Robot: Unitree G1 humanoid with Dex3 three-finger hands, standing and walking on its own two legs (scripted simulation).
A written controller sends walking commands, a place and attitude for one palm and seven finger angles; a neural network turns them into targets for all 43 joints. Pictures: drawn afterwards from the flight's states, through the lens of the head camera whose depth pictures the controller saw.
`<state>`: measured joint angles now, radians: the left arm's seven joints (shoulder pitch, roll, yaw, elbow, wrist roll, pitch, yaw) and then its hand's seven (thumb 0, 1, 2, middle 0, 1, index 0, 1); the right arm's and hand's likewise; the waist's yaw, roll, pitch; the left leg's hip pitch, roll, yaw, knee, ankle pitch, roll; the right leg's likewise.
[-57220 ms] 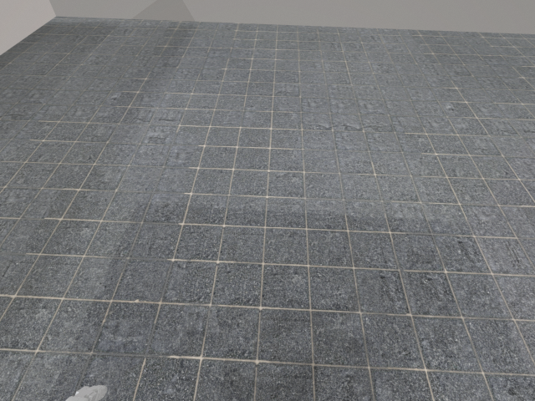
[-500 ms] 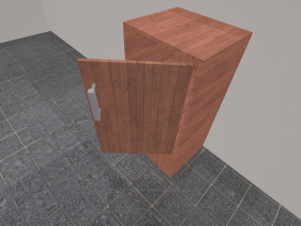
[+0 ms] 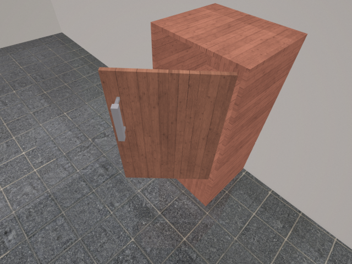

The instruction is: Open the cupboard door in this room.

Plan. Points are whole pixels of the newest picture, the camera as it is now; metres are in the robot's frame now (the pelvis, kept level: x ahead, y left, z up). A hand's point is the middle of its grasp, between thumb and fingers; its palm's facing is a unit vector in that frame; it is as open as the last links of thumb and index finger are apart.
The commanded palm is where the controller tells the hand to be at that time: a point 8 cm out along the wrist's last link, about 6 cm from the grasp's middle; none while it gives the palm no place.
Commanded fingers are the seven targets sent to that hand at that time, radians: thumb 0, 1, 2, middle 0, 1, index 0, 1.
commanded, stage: come to a stop and stand still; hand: left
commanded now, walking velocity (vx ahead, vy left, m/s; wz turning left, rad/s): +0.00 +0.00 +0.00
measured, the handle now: (119, 119) +0.55 +0.23 -0.03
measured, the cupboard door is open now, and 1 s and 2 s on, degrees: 46 46 46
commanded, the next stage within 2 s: look again from close up in 0.42 s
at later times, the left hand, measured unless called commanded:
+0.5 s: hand out of the picture +0.01 +0.15 -0.18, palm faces +0.03 -0.99 -0.15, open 7.4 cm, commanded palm none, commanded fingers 0.00 0.90 0.90 -0.20 -0.30 -0.20 -0.30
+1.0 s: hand out of the picture +0.01 +0.14 -0.18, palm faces +0.04 -0.99 -0.12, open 7.4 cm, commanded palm none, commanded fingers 0.00 0.90 0.90 -0.20 -0.30 -0.20 -0.30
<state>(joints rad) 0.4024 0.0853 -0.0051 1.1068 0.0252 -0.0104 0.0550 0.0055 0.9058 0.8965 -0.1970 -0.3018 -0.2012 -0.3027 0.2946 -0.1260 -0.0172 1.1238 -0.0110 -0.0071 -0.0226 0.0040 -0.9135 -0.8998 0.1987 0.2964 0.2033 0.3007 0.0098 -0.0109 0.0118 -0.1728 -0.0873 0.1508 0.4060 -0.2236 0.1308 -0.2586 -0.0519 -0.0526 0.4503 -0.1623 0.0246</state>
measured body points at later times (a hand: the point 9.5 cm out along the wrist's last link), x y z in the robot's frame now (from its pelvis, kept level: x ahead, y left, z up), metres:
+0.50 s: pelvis +0.03 +0.01 +0.00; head +0.03 +0.02 +0.45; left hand +0.01 +0.21 -0.17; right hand -0.01 -0.20 -0.16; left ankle +0.01 +0.03 -0.74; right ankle +0.05 -0.14 -0.74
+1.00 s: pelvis +0.04 +0.00 +0.00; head +0.04 +0.02 +0.45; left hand +0.01 +0.19 -0.17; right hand +0.00 -0.20 -0.16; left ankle +0.01 +0.03 -0.74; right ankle +0.05 -0.14 -0.74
